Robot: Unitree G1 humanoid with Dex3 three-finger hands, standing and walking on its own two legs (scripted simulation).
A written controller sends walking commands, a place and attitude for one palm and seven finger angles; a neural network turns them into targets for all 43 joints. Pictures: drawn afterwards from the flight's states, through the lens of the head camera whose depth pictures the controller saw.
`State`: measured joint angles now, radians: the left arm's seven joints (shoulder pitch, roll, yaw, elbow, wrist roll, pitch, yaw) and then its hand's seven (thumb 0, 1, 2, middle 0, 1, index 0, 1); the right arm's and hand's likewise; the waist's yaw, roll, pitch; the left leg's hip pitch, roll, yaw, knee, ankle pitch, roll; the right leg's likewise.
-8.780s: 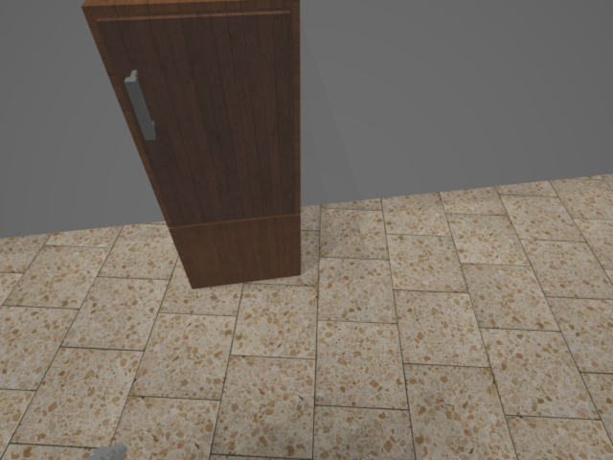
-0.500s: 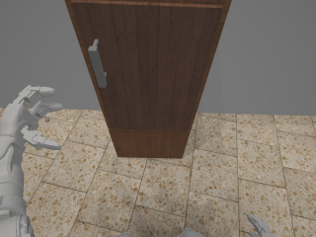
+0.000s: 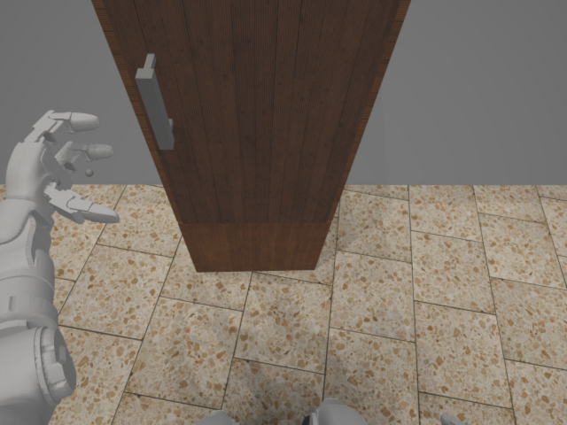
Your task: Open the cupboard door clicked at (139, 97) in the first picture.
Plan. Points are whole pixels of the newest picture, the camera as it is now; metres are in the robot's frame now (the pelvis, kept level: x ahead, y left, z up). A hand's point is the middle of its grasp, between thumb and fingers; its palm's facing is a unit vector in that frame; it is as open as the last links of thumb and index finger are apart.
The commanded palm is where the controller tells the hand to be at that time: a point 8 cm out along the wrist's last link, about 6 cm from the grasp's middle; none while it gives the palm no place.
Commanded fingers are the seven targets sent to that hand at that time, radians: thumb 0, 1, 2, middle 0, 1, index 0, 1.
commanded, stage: move the hooked fingers beside the handle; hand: left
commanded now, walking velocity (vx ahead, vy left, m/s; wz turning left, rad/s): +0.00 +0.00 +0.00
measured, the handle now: (159, 104) +0.58 +0.19 +0.08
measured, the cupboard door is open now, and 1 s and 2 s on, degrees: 0 0 0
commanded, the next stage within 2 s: slide the fingers in behind the handle in 1.66 s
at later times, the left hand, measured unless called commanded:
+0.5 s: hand (102, 136) +0.50 +0.25 +0.09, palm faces +0.01 -1.00 -0.01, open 14.0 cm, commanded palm +0.49 +0.30 +0.08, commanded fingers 0.00 -0.50 0.30 -0.30 -1.20 -0.30 -1.20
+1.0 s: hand (106, 125) +0.53 +0.26 +0.08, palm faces +0.03 -1.00 -0.01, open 13.9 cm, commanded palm +0.51 +0.30 +0.08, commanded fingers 0.00 -0.50 0.30 -0.30 -1.20 -0.30 -1.20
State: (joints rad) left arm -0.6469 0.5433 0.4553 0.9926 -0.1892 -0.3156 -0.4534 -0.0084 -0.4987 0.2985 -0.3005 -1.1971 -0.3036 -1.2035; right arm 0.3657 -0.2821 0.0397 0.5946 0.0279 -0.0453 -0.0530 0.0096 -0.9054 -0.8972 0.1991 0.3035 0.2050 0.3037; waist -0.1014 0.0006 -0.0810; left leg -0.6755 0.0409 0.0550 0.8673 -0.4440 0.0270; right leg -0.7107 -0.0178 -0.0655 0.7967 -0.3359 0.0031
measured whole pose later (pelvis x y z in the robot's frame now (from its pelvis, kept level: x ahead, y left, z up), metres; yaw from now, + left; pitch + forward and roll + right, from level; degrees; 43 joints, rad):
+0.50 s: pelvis +0.00 +0.00 -0.01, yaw +0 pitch +19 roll -3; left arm -0.92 0.68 0.49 1.22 -0.10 -0.34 -0.43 -0.01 -0.50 0.30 -0.30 -1.20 -0.30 -1.20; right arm 0.40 -0.29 0.05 0.61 0.01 0.04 -0.05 0.01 -0.91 -0.90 0.20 0.30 0.20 0.30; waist -0.18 0.00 -0.07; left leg -0.80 0.05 0.04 0.93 -0.46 0.03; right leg -0.82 -0.01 -0.08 0.83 -0.34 0.00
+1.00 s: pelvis +0.01 +0.01 -0.01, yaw -2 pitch +23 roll -4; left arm -0.92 0.75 0.57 1.20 -0.07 -0.32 -0.42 -0.01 -0.50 0.30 -0.30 -1.20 -0.30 -1.20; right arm 0.47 -0.28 0.06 0.58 -0.01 0.12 -0.02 0.00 -0.91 -0.90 0.20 0.30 0.21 0.30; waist -0.22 0.01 -0.08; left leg -0.86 0.08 0.05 0.95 -0.48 0.03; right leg -0.88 0.02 -0.06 0.82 -0.34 0.01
